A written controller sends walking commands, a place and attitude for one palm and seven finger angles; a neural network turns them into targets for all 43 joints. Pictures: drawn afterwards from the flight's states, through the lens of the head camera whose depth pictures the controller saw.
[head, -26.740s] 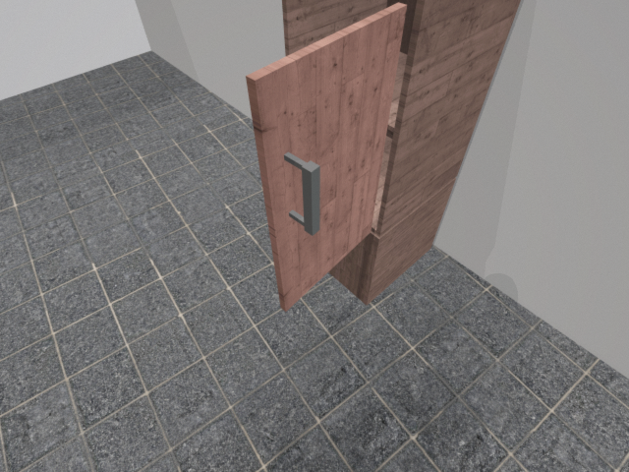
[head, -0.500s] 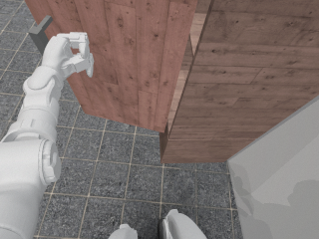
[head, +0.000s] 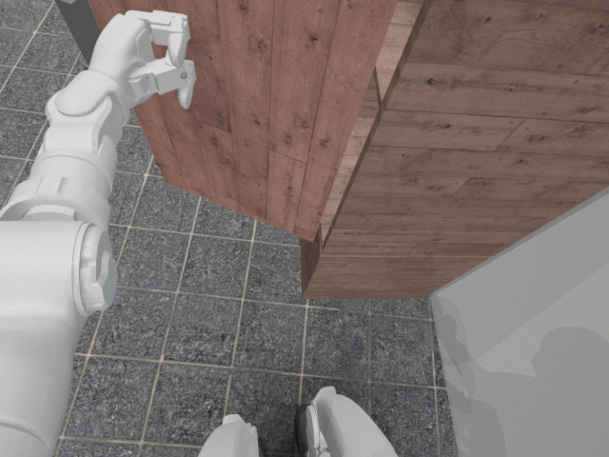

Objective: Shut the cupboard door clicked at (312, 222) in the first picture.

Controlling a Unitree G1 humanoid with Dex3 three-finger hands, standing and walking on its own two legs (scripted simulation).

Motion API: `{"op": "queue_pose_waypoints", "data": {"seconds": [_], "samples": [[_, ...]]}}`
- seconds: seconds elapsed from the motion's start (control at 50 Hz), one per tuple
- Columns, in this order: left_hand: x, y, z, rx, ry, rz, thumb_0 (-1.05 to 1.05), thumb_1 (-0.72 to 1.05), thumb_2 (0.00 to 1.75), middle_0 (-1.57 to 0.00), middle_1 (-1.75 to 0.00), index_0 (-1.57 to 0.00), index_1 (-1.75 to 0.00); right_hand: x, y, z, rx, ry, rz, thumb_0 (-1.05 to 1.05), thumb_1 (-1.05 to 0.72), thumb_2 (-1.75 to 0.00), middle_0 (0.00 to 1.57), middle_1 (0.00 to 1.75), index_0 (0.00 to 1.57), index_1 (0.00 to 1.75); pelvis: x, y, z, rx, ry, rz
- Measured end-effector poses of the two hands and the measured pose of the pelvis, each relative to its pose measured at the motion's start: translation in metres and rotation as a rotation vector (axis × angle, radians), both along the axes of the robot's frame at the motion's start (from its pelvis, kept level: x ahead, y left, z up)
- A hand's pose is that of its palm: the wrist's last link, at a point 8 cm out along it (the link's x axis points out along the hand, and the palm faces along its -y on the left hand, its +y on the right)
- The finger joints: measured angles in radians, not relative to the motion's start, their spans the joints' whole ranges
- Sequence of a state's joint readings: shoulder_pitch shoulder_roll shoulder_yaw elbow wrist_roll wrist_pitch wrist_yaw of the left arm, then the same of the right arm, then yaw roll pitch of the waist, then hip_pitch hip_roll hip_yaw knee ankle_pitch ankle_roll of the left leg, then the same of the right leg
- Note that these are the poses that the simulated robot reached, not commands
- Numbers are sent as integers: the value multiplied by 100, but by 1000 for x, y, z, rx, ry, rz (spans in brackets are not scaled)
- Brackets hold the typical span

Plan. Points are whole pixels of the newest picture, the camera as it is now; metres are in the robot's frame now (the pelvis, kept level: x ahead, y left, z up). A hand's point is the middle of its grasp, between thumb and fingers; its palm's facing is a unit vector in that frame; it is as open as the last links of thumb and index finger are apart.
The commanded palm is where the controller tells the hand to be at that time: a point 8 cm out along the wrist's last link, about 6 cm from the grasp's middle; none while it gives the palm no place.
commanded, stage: pull the fist back off the door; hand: left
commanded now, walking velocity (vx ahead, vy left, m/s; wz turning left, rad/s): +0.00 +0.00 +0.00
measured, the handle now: (109, 46) +0.61 +0.16 +0.10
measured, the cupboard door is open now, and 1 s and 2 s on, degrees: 67 58 58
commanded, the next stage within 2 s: draw the hand back to the body in 0.98 s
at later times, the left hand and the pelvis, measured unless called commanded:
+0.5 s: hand (222, 74) +0.56 +0.03 +0.10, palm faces +0.00 -1.00 -0.01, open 3.1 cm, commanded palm +0.52 +0.08 +0.11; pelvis +0.01 -0.01 +0.01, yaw -2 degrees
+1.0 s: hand (209, 132) +0.47 +0.05 +0.11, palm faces +0.00 -1.00 -0.03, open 3.1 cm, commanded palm +0.45 +0.10 +0.11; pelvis -0.01 -0.03 +0.02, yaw +0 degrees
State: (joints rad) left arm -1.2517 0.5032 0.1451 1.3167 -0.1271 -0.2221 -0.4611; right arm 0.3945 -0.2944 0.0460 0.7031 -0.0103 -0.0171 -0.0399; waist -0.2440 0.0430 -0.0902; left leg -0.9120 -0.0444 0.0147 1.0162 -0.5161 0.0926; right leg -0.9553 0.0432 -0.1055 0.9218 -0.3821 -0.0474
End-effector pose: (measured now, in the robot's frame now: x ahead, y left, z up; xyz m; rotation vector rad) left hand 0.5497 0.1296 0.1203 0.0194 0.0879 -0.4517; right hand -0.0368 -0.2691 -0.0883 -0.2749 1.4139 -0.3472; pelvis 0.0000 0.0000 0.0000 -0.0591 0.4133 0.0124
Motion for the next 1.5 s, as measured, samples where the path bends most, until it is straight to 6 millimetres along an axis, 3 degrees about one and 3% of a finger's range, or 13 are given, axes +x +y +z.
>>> {"op": "queue_pose_waypoints", "data": {"seconds": [0.12, 0.24, 0.3, 0.4, 0.54, 0.68, 0.88, 1.06, 1.16, 1.24, 1.38, 1.5], "samples": [[13, -11, 0, -2, -10, -14, 3, 100, 100, -129, -150, -130, -150, -6, 1, -5, -5, 13, -10, 0, -90, -89, 21, 30, 20, 30, -1, 1, -7, -4, 28, -2], [21, -18, -11, -121, 10, 365, 3, 91, 95, -129, -150, -130, -150, -14, 17, -9, 91, 44, 23, 0, -91, -89, 20, 30, 20, 30, 1, 1, -9, -8, 62, -3], [16, -28, -13, -50, -76, 472, 2, 91, 94, -129, -150, -130, -150, -20, 28, -11, 160, 62, 27, 0, -91, -89, 20, 30, 20, 30, 2, -1, -9, -5, 68, -9], [4, -42, -18, 22, -90, 446, 1, 93, 94, -129, -150, -130, -150, -33, 39, -11, 226, 89, -38, 0, -91, -89, 20, 30, 20, 30, 4, -6, -2, 3, 44, -22], [-16, -46, -12, -14, -58, 461, 1, 92, 92, -129, -150, -130, -150, -35, 33, -1, 234, 50, -63, 0, -90, -89, 20, 30, 20, 30, 8, -13, 12, 21, -17, -42], [-41, -36, -8, 10, -92, 459, 1, 90, 91, -129, -150, -130, -150, -18, 6, 1, 199, -16, -32, 1, -91, -89, 20, 30, 20, 30, 5, -21, 17, 36, -63, -48], [-87, -26, -12, -9, -126, 452, 1, 90, 90, -130, -150, -130, -150, 34, -23, 2, 138, -152, 59, 1, -91, -90, 20, 30, 20, 30, -7, -27, 19, 45, -112, -28], [-99, -30, -7, 2, -118, 445, 1, 90, 90, -130, -150, -130, -150, 64, -18, 1, 140, -267, 103, 1, -91, -90, 20, 30, 20, 30, -16, -28, 19, 50, -134, -15], [-94, -34, -2, -9, -126, 438, 1, 90, 90, -130, -150, -130, -150, 56, -11, -4, 158, -262, 95, 1, -91, -90, 20, 30, 20, 30, -19, -27, 17, 53, -126, -22], [-98, -23, -1, -11, -129, 455, 1, 90, 90, -130, -150, -130, -150, 43, -6, -3, 175, -246, 53, 1, -91, -89, 20, 30, 20, 30, -16, -26, 20, 58, -137, -49], [-137, 9, 7, -8, -141, 463, 1, 90, 90, -129, -150, -130, -150, 39, -1, 7, 189, -247, 17, 1, -91, -89, 20, 30, 20, 30, -7, -24, 34, 54, -204, -64], [-175, 30, 25, -14, -170, 448, 2, 90, 90, -130, -150, -130, -150, 79, -5, 21, 156, -356, 67, 1, -91, -90, 20, 30, 20, 30, -3, -22, 44, 47, -265, -44]]}}
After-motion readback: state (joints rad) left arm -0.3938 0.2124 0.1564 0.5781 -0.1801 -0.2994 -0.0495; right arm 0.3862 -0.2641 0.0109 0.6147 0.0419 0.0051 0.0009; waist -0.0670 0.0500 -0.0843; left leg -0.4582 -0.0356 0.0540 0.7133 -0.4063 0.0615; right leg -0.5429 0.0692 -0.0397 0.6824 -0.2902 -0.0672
